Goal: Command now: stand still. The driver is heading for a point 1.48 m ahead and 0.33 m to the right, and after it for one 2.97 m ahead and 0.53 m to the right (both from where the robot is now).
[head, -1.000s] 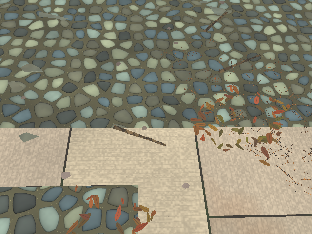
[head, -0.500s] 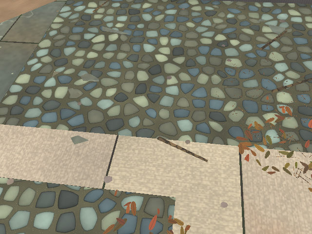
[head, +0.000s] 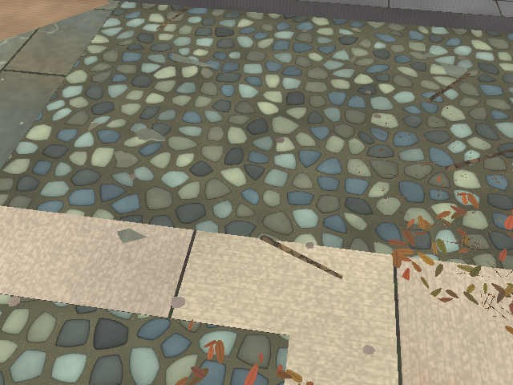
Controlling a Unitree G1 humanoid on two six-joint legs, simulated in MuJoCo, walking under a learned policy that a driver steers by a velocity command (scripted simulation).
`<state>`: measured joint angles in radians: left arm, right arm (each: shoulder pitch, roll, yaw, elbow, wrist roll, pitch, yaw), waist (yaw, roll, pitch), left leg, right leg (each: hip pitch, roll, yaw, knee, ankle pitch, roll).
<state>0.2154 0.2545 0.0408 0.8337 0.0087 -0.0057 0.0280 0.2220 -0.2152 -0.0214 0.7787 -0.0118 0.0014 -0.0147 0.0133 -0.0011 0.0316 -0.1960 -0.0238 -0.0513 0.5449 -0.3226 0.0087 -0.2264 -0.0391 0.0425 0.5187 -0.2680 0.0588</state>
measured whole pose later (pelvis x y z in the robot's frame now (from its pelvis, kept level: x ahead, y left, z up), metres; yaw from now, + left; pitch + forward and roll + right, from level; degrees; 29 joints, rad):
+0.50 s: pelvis +0.01 +0.00 +0.00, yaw +0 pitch -2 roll +0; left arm 0.25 0.23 0.04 1.02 -0.01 0.00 0.05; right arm 0.27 -0.22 -0.03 0.94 0.01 0.00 -0.03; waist 0.01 0.00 0.02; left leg -0.18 -0.03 -0.04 0.53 -0.33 0.02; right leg -0.23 -0.04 0.05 0.55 -0.33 0.04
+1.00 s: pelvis +0.16 -0.04 +0.01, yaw +0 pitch +1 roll +0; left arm 0.49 0.19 0.01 1.06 0.00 -0.08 0.01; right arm 0.03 -0.25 -0.05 0.84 0.03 -0.08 0.03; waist 0.10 0.04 0.02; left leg -0.63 0.07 0.02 0.64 0.00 0.01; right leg 0.12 0.03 -0.02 0.14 -0.29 -0.04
